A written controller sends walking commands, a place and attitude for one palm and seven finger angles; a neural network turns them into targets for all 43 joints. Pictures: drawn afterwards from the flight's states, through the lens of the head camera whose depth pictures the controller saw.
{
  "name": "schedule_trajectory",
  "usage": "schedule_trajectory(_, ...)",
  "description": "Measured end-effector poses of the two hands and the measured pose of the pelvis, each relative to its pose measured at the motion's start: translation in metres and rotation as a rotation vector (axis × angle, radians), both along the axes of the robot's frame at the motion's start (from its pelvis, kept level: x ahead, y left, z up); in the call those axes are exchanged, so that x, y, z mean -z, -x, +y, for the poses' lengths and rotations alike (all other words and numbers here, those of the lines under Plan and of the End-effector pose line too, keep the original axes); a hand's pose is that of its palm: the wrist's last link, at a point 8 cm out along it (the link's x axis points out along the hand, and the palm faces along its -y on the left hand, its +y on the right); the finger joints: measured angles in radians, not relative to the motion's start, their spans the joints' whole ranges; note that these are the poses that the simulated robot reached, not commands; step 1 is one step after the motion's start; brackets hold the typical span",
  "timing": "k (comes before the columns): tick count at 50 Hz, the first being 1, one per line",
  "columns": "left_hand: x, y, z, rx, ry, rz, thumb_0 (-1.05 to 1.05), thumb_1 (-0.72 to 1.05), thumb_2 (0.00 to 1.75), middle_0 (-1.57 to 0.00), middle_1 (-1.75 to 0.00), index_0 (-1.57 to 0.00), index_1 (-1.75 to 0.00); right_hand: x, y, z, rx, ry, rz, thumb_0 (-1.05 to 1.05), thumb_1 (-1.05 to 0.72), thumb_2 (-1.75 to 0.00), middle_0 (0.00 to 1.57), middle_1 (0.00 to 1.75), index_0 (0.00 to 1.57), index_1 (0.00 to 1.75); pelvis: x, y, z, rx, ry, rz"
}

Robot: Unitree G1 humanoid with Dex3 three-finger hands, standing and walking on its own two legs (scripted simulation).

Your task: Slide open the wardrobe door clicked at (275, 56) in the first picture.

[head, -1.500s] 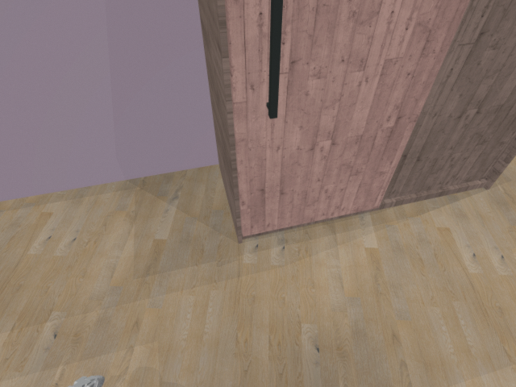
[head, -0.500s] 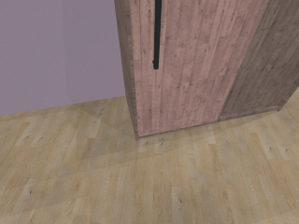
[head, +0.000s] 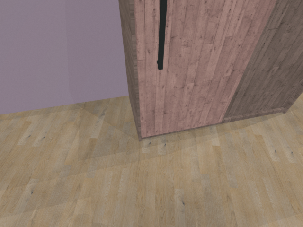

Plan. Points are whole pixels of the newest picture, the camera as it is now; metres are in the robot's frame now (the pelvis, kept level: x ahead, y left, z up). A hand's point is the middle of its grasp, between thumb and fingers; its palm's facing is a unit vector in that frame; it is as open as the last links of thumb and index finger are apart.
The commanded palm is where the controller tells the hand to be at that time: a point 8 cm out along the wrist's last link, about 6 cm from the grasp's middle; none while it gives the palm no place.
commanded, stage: walk to a spot facing it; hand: left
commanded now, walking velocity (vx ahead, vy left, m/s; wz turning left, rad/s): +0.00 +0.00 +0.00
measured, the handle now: (160, 34) +0.88 +0.01 +0.10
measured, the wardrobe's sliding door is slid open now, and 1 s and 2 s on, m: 0.00 0.00 0.00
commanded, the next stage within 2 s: none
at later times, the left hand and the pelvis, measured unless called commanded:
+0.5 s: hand out of the picture +0.05 +0.17 -0.18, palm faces -0.13 -0.96 -0.27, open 7.4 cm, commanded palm none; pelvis -0.02 -0.03 -0.02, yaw -10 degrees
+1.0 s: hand out of the picture +0.11 +0.21 -0.18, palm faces -0.36 -0.90 -0.24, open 7.4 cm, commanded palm none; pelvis -0.04 +0.03 -0.01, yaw -27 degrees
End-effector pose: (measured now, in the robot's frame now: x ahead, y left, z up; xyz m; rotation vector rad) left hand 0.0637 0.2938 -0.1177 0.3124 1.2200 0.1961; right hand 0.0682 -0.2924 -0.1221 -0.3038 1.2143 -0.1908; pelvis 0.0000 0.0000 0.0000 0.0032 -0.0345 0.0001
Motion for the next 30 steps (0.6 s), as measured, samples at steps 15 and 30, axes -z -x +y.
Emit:
schedule_trajectory(15, 0.017, 0.004, -0.023, 0.045, 0.033, 0.062, 0.01, 0.91, 0.89, -0.2, -0.3, -0.21, -0.3, 0.016, 0.019, 0.016, 0.099, -0.046, -0.04, 0.0, -0.91, -0.9, 0.2, 0.3, 0.2, 0.3, 0.011, 0.008, -0.003, 0.098, -0.019, 0.012)
schedule_trajectory(30, 0.017, 0.017, -0.091, 0.127, 0.09, 0.084, 0.01, 0.9, 0.89, -0.2, -0.3, -0.21, -0.3, 0.033, 0.079, 0.008, 0.272, -0.131, 0.001, 0.0, -0.91, -0.9, 0.2, 0.3, 0.2, 0.3, 0.011, 0.029, -0.027, 0.235, -0.038, 0.028)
